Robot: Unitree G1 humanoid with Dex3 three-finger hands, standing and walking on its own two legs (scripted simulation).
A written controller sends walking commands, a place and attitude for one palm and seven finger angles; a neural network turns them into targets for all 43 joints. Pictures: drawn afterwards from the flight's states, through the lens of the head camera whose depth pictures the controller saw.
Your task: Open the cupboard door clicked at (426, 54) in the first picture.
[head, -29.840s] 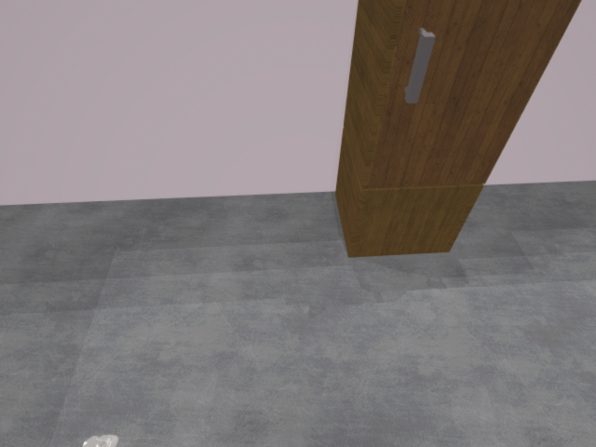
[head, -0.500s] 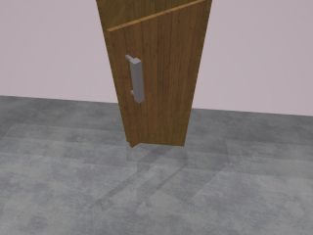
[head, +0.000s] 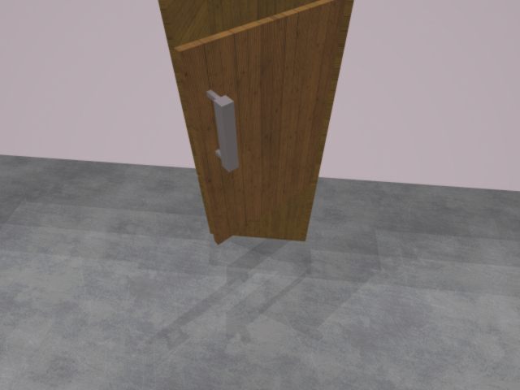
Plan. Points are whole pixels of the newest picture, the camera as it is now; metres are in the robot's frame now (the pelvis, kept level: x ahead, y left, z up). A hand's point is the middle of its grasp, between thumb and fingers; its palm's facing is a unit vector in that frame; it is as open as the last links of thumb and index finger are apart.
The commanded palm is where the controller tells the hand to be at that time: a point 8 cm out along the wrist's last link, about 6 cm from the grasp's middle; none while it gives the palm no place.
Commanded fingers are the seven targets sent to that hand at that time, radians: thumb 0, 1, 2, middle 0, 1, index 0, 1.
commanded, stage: walk to a spot facing it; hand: left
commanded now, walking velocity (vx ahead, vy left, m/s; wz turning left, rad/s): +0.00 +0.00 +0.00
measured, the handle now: (221, 131) +0.57 +0.12 +0.07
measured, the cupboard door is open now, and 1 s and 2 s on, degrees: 45 45 45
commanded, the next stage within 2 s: none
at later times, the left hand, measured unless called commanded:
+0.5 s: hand out of the picture +0.07 +0.20 -0.18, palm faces -0.10 -0.96 -0.25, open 7.4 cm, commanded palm none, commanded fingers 0.00 0.90 0.90 -0.20 -0.30 -0.20 -0.30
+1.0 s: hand out of the picture +0.13 +0.17 -0.18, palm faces -0.34 -0.91 -0.24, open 7.4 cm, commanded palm none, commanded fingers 0.00 0.90 0.90 -0.20 -0.30 -0.20 -0.30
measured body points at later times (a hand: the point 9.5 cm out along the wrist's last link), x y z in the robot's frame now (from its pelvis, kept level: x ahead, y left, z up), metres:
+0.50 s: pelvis +0.00 +0.00 -0.01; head +0.04 -0.02 +0.43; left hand +0.07 +0.25 -0.16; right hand +0.00 -0.25 -0.17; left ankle +0.03 +0.14 -0.74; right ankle -0.03 -0.09 -0.73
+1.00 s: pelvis -0.01 +0.00 -0.02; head +0.04 -0.01 +0.43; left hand +0.15 +0.22 -0.16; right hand +0.01 -0.28 -0.14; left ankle +0.06 +0.14 -0.75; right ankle -0.04 -0.10 -0.72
